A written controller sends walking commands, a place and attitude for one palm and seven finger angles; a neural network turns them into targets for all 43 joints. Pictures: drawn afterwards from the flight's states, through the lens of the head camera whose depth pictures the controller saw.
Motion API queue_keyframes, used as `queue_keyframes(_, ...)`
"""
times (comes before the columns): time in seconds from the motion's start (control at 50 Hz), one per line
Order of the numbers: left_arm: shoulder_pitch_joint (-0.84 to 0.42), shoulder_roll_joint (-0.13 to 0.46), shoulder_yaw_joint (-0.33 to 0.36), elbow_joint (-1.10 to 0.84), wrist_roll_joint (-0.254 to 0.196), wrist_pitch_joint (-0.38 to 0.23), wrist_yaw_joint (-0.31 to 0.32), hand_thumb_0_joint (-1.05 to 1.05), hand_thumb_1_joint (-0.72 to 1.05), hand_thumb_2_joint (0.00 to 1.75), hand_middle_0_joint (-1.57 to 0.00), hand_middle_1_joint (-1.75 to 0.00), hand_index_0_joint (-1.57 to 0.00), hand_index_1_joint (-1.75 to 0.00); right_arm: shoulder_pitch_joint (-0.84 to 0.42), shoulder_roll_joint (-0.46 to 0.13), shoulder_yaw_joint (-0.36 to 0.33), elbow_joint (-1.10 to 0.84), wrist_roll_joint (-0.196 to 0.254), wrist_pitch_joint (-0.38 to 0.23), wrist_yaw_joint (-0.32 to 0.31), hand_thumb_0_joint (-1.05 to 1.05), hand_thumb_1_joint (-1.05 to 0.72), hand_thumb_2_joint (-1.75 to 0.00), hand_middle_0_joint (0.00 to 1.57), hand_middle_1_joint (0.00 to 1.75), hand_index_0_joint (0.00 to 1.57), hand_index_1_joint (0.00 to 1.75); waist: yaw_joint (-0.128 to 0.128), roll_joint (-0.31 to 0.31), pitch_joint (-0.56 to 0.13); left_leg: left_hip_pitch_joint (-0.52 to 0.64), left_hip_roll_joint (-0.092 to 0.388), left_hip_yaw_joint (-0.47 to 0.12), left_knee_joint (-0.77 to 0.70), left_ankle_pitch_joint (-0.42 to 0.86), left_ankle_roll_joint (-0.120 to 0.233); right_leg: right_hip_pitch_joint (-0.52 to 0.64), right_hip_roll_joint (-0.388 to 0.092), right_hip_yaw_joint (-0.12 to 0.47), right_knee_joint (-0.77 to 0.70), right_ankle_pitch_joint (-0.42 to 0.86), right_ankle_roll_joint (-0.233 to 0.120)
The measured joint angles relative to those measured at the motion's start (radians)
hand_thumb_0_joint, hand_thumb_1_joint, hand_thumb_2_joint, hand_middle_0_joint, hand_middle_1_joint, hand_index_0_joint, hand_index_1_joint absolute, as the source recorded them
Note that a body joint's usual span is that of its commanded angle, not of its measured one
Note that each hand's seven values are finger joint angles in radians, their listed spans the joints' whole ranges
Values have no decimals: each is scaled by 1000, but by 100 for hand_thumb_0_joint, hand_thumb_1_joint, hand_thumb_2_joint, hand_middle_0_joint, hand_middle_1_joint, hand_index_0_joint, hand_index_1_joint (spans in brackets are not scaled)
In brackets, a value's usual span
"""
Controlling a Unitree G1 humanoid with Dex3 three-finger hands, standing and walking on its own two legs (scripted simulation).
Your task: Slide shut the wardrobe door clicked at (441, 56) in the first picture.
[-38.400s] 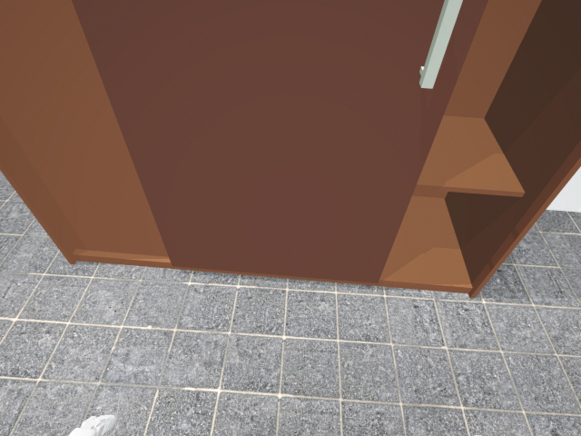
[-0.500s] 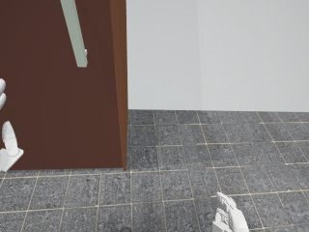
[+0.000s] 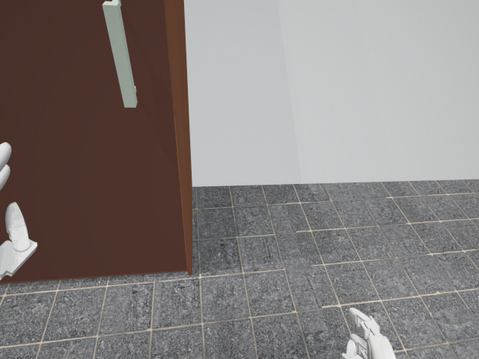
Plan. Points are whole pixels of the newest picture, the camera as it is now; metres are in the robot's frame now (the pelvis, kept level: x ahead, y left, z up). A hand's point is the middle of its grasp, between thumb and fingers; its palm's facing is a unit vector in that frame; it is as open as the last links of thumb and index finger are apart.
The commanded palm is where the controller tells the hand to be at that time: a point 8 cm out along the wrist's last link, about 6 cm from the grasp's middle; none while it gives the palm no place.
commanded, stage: stop stepping back and stand still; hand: left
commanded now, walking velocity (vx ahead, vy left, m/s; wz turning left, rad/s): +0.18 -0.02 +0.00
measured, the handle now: (124, 55) +0.62 +0.27 +0.23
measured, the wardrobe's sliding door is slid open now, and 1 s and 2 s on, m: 0.00 0.00 0.00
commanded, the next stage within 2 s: let the arm hang, fingers relaxed in 0.84 s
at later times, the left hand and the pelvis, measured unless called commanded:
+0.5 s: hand (7, 233) +0.21 +0.28 +0.19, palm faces +0.44 -0.77 -0.46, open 7.4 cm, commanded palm +0.15 +0.33 +0.18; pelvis +0.01 +0.02 +0.00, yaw +2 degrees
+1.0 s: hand (18, 252) +0.23 +0.31 +0.12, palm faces +0.34 -0.80 -0.50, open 7.4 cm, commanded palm none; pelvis +0.02 +0.04 +0.00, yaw +2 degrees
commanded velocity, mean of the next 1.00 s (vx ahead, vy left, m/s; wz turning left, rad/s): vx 0.03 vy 0.01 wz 0.00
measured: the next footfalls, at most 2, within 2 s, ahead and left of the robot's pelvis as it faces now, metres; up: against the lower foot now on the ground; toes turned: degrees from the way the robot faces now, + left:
none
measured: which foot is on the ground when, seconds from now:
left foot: down 0.00-1.00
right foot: down 0.00-1.00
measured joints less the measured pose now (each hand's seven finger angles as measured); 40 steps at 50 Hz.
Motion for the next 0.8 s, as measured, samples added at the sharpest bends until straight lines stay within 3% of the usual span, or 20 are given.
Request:
queue_keyframes(0.06, 33, 10, 20, -3, -2, -10, -2, 1, 89, 90, -21, -30, -21, -30, 12, 13, 7, -11, -1, 21, 6, 1, -91, -90, 20, 30, 20, 30, 12, 30, -12, -39, 11, -22, 52, -78, 0, -8, 19, -14, -11, -14, -22)
queue_keyframes(0.1, 45, 1, 26, 6, -4, -8, -1, 1, 89, 90, -21, -30, -22, -30, 19, 6, 5, -2, 4, 38, 9, 1, -90, -90, 20, 30, 20, 30, 40, 37, -16, -88, 6, -21, 183, -136, -2, -16, 19, -7, -14, 39, -30)
queue_keyframes(0.14, 31, -30, 14, 29, -6, -5, 1, 1, 89, 90, -21, -30, -22, -30, 27, -12, 0, 27, 8, 47, 10, 1, -90, -90, 20, 30, 20, 30, 70, 42, -14, -124, 0, -17, 316, -163, -2, -11, 13, -1, -9, 38, -16)
queue_keyframes(0.2, -8, -75, -5, 78, -2, 8, 11, 1, 89, 90, -21, -30, -22, -30, 45, -35, -2, 58, 3, 53, 3, 1, -90, -90, 20, 30, 20, 30, 91, 33, -18, -93, 11, 8, 242, -138, 6, -4, -8, -2, 8, 6, 3)
queue_keyframes(0.24, -49, -97, -22, 94, -1, 21, 19, 1, 89, 90, -21, -30, -21, -30, 52, -55, -7, 59, -1, 46, -9, 1, -90, -90, 20, 30, 20, 30, 86, 42, -8, -33, 24, 6, 105, -99, 12, -10, -15, -20, 60, -30, 18)
queue_keyframes(0.3, -110, -105, -23, 109, 5, 36, 28, 1, 89, 90, -21, -30, -21, -30, 11, -42, -15, 71, -2, 38, -18, 1, -91, -90, 20, 30, 20, 30, 83, 9, 43, -25, 0, 28, 129, -73, 18, -51, -28, 19, 181, -92, 10)
queue_keyframes(0.36, -128, -72, -9, 70, 11, 35, 22, 1, 89, 90, -21, -30, -21, -30, -17, -3, -6, 54, -11, 5, -8, 2, -91, -90, 20, 30, 20, 30, 53, -11, 78, 0, -7, 30, 86, -55, 19, -105, -3, 27, 265, -115, 4)
queue_keyframes(0.44, -62, -5, 23, -40, 13, -8, 13, 2, 89, 90, -21, -30, -21, -30, -21, 22, 19, 8, -3, -24, 26, 1, -91, -90, 20, 30, 20, 30, 26, -5, 86, 2, -5, 28, 60, -40, 10, -78, 10, -3, 60, 36, -4)
queue_keyframes(0.48, -11, 8, 34, -64, 11, -35, 3, 1, 89, 90, -21, -30, -21, -30, -25, 18, 21, 1, -1, -14, 35, 1, -91, -90, 20, 30, 20, 30, 17, 24, 79, -7, 7, 24, 77, -56, 7, -74, 23, -7, 39, 79, -10)
queue_keyframes(0.58, 64, 0, 39, -10, -6, -35, -9, 1, 89, 90, -21, -30, -22, -30, -9, -9, 5, 17, 10, 30, 28, 1, -90, -90, 20, 30, 20, 30, 29, 65, 35, 3, 7, 37, 51, -66, 14, -65, 23, 6, 7, 55, -1)
queue_keyframes(0.72, -10, -56, 9, 106, -2, 29, 3, 1, 89, 90, -21, -30, -21, -30, -9, -34, -8, 28, 15, 39, -4, 1, -91, -90, 20, 30, 20, 30, 56, 40, 55, 46, -20, 49, -7, -50, 25, -41, -2, 17, -9, 51, 15)
queue_keyframes(0.8, -32, -72, -27, 52, 4, 31, 4, 1, 89, 90, -21, -30, -21, -30, -31, -30, -7, 13, 13, 29, -2, 1, -91, -90, 20, 30, 20, 30, 52, 22, 73, 48, -19, 41, -5, -48, 23, -35, -1, 9, -12, 53, 13)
